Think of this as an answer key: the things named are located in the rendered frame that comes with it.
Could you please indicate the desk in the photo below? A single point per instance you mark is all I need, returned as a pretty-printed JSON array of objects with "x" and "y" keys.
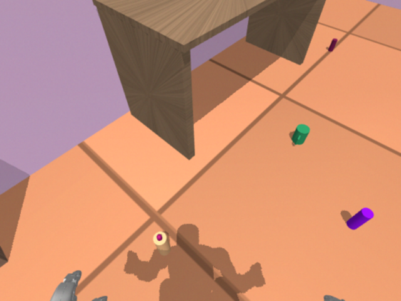
[{"x": 150, "y": 41}]

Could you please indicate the left robot hand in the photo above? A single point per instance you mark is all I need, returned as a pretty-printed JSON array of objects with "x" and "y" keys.
[{"x": 65, "y": 291}]

